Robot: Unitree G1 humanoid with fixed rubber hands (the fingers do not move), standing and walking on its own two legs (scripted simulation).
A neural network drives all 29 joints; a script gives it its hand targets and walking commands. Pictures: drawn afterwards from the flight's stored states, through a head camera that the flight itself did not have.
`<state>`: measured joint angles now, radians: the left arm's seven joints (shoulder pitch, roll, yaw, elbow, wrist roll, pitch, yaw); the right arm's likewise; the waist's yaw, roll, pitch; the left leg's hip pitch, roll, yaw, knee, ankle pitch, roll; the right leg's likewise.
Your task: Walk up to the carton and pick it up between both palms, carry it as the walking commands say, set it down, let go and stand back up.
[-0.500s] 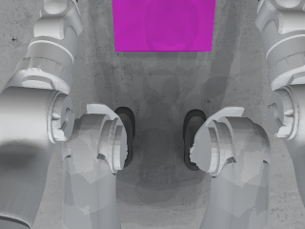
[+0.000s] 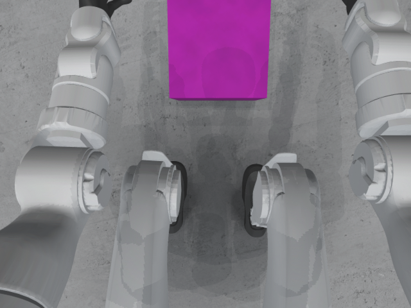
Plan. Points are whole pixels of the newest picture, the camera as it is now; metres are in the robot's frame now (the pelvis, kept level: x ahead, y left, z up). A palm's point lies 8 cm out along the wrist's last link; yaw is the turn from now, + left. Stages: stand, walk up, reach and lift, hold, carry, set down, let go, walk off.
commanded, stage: set down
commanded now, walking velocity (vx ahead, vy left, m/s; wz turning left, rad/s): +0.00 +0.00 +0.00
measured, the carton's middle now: (217, 42) +0.55 -0.01 -0.35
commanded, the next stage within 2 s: let go in 0.88 s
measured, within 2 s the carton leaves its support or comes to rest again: neither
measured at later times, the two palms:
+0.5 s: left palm out of the picture +0.54 +0.18 +0.03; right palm out of the picture +0.55 -0.21 +0.03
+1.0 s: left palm out of the picture +0.54 +0.18 +0.14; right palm out of the picture +0.55 -0.21 +0.14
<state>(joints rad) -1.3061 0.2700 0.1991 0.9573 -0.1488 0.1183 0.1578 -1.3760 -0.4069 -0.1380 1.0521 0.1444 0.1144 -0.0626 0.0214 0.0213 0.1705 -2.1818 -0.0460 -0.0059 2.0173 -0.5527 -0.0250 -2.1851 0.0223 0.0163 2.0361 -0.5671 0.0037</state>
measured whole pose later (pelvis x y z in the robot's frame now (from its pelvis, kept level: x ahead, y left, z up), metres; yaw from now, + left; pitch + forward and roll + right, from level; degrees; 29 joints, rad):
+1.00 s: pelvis +0.05 +0.00 +0.25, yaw -1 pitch +44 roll +1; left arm -1.02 0.15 0.38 0.81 0.10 0.14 0.03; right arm -1.11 -0.29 -0.33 0.95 -0.09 0.12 0.05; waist 0.03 -0.01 -0.06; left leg -1.48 -0.03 -0.03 1.01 -0.30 -0.02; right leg -1.49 0.04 0.06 1.03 -0.31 0.00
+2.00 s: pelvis +0.12 +0.00 +0.36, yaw -1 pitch -4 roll +0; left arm 0.23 0.20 0.06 0.41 0.02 0.13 -0.08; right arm 0.22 -0.20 -0.05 0.45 -0.02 0.12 0.09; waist -0.01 0.00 0.09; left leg -0.12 -0.02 -0.06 0.46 -0.28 0.00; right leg -0.11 0.03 0.05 0.45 -0.28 0.00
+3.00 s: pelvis +0.18 +0.01 +0.35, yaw -1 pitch +2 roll +0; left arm 0.36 0.27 -0.01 0.88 0.01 0.00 0.05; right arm 0.35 -0.25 0.00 0.87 -0.01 0.00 -0.04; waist 0.00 -0.01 -0.05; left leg -0.19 -0.03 -0.03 0.55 -0.40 0.02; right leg -0.18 0.01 0.04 0.55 -0.40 0.01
